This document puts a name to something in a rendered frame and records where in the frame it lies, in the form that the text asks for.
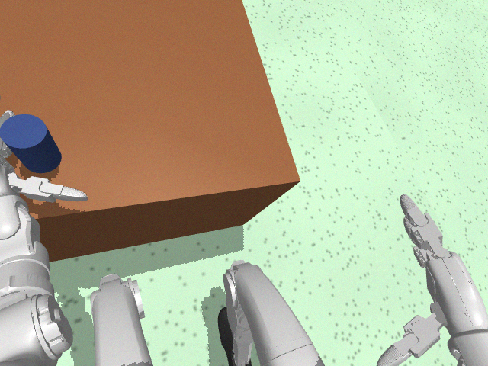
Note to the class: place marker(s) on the right robot arm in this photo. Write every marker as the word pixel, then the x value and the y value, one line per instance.
pixel 470 348

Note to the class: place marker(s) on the right robot hand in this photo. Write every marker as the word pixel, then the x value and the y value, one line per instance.
pixel 457 303

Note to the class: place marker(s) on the can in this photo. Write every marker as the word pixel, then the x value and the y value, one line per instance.
pixel 29 139

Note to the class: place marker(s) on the right robot foot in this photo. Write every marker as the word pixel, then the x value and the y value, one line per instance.
pixel 226 337

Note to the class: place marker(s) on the left robot hand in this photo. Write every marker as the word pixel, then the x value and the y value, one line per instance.
pixel 34 187

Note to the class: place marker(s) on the left robot arm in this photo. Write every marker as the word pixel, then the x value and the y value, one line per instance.
pixel 33 328

